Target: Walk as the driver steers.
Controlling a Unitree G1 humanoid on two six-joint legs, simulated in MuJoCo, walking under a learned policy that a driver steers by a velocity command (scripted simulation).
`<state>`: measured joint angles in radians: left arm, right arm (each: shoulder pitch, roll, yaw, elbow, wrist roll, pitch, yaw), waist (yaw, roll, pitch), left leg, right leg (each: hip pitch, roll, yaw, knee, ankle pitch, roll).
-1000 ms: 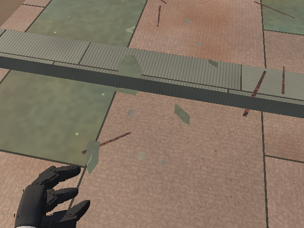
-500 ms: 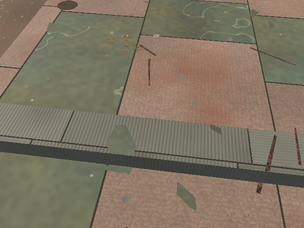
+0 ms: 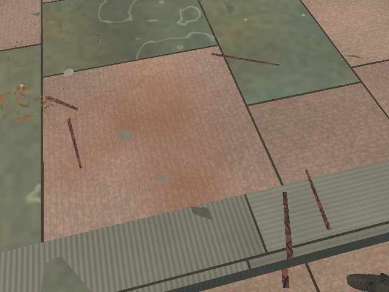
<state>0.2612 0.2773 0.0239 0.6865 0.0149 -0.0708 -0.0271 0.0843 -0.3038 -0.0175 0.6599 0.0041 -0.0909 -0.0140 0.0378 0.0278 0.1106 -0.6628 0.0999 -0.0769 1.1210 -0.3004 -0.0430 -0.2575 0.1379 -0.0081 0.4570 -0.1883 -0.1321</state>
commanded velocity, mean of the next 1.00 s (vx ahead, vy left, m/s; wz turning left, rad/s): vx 0.08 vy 0.00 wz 0.44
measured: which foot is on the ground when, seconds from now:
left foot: up 0.00-0.22, down 0.24-0.78, up 0.80-1.00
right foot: down 0.00-0.24, up 0.26-0.76, down 0.78-1.00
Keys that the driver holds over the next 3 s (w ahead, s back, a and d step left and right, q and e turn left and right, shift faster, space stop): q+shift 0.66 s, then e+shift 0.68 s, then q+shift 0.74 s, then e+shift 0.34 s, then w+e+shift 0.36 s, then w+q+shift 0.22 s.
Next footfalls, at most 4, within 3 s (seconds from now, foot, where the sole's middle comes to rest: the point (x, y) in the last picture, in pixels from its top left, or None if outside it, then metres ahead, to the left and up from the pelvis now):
0.24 left None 0.27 0.14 -0.77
0.78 right None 0.36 -0.08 -0.77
1.36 left None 0.30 0.12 -0.77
1.76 right None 0.29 -0.11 -0.77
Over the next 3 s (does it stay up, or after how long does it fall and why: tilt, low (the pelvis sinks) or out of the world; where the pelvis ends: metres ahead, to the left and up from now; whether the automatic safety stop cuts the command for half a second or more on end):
stays up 0.44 -0.05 -0.01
